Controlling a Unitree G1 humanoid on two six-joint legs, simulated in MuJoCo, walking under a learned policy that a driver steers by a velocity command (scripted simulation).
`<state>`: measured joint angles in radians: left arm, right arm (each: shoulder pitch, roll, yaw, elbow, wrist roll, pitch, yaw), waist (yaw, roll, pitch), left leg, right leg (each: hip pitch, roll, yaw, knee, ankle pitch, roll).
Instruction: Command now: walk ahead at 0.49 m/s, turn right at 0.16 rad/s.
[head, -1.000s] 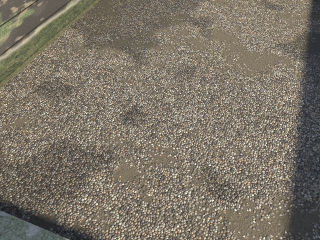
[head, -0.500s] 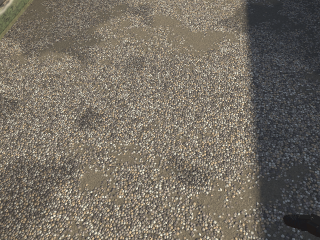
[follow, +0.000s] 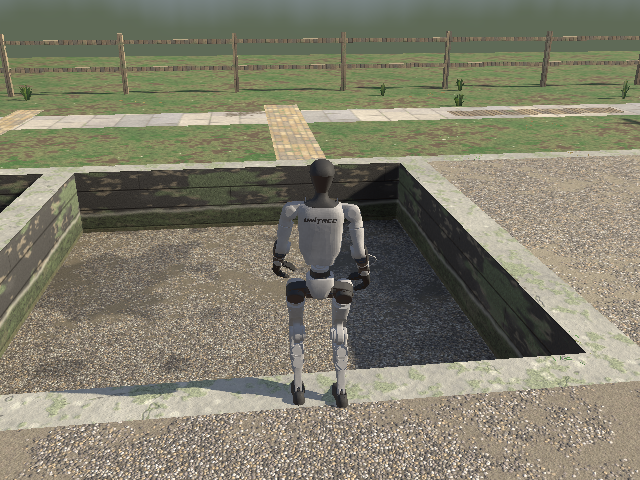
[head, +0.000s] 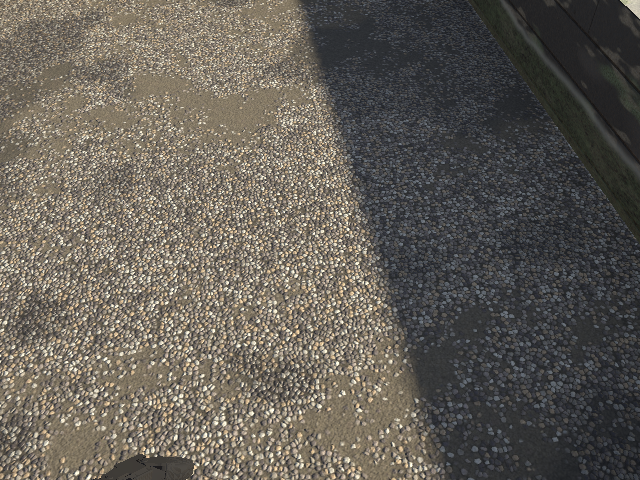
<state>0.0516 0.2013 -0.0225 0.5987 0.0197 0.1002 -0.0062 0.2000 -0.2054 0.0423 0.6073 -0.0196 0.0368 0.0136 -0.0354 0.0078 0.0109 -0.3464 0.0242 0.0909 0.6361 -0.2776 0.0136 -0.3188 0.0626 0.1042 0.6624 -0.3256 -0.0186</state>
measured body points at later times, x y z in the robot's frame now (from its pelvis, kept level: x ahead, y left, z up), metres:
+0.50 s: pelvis +0.06 +0.01 +0.00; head +0.05 +0.01 +0.45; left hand +0.27 +0.21 -0.07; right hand +0.25 -0.21 -0.08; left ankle +0.04 +0.11 -0.72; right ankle +0.02 -0.11 -0.72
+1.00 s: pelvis +0.06 -0.01 +0.00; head +0.04 -0.01 +0.45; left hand +0.25 +0.18 -0.08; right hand +0.25 -0.20 -0.08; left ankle +0.04 +0.11 -0.72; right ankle +0.02 -0.10 -0.72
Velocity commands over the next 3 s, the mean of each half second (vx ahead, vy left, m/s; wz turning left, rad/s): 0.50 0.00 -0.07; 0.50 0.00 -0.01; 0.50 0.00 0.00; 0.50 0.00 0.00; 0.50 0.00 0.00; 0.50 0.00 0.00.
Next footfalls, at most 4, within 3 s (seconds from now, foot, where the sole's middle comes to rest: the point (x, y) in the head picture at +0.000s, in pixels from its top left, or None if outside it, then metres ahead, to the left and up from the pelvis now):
none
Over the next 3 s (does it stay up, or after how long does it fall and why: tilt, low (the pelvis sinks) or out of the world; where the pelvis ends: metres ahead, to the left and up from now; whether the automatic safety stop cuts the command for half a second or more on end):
stays up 0.07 -0.02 0.00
